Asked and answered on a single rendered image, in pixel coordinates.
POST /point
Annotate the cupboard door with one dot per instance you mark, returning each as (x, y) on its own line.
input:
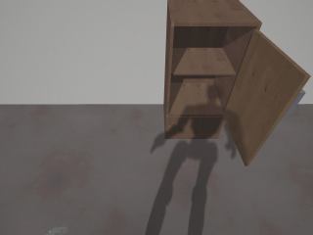
(267, 84)

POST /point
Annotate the handle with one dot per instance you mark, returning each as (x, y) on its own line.
(294, 103)

